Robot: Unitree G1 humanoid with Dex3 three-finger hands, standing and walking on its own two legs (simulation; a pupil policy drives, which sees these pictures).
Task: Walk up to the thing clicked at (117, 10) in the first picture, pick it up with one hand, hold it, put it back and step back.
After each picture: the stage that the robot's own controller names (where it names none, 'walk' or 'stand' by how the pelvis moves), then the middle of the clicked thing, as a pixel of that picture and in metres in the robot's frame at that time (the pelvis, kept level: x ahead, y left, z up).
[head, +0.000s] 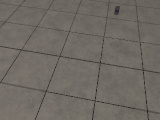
stand; (116, 10) +2.13 -0.51 -0.72
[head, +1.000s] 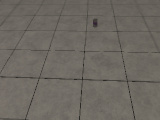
walk; (95, 23) +2.05 -0.03 -0.69
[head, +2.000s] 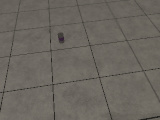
walk; (61, 38) +1.41 +0.32 -0.71
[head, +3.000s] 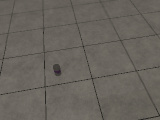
walk; (57, 70) +0.94 +0.32 -0.72
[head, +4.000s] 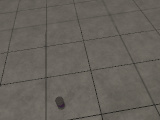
walk; (60, 103) +0.61 +0.26 -0.72
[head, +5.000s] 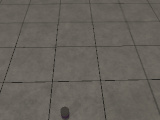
stand; (65, 113) +0.49 +0.15 -0.71
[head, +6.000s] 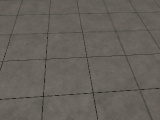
stand; out of the picture +0.41 +0.16 -0.72
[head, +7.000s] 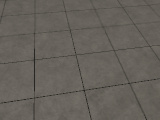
stand; out of the picture +0.39 +0.21 -0.72
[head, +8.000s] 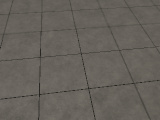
stand; out of the picture +0.42 +0.19 -0.73
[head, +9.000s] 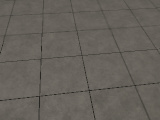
stand; out of the picture +0.41 +0.19 -0.73
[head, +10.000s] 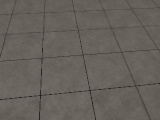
go down; out of the picture +0.41 +0.18 -0.73
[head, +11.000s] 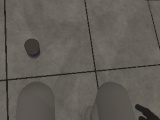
go down; (32, 49) +0.50 +0.19 -0.36
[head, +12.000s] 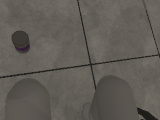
close in; (21, 42) +0.50 +0.21 -0.30
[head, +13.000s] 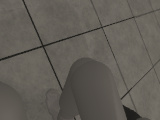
close in; out of the picture +0.49 +0.26 -0.23
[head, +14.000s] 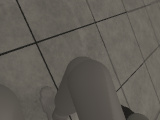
close; out of the picture +0.48 +0.27 -0.23
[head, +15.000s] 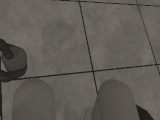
lift; (15, 63) +0.37 +0.23 -0.10
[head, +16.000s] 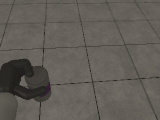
hold; (39, 84) +0.33 +0.14 +0.05
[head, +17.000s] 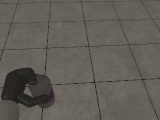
hold; (42, 92) +0.31 +0.14 +0.01
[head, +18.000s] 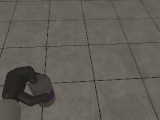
hold; (43, 91) +0.32 +0.14 +0.01
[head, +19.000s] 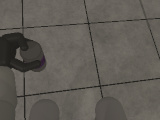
crouch; (34, 57) +0.42 +0.15 -0.08
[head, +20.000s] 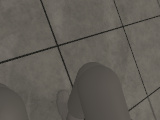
lower; out of the picture +0.47 +0.24 -0.21
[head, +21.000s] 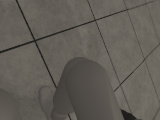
lower; out of the picture +0.46 +0.26 -0.24
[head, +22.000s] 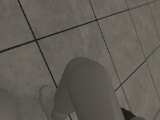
lower; out of the picture +0.46 +0.26 -0.24
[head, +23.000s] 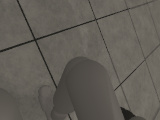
lower; out of the picture +0.46 +0.26 -0.24
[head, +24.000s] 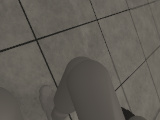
loosen; out of the picture +0.46 +0.26 -0.24
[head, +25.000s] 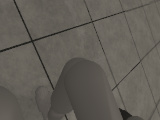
open; out of the picture +0.46 +0.24 -0.26
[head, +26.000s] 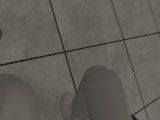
stand; out of the picture +0.47 +0.22 -0.26
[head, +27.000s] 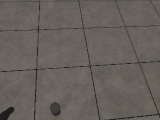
stand; (55, 109) +0.42 +0.13 -0.61
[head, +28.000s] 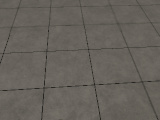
stand; out of the picture +0.42 +0.14 -0.66
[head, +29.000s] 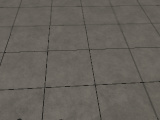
stand; out of the picture +0.42 +0.13 -0.67
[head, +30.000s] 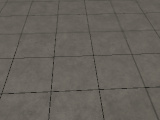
stand; out of the picture +0.44 +0.13 -0.72
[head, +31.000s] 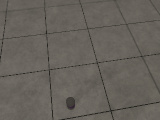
walk; (70, 103) +0.48 +0.08 -0.70
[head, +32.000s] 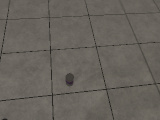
walk; (69, 79) +0.66 +0.08 -0.69
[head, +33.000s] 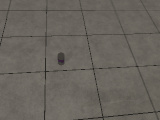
walk; (61, 59) +0.94 +0.16 -0.71
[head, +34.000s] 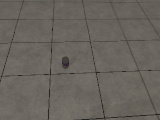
stand; (65, 62) +1.02 +0.15 -0.71
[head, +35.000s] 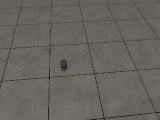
stand; (63, 65) +1.03 +0.19 -0.73
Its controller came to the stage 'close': yes
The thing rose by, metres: 0.71
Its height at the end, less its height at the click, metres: +0.00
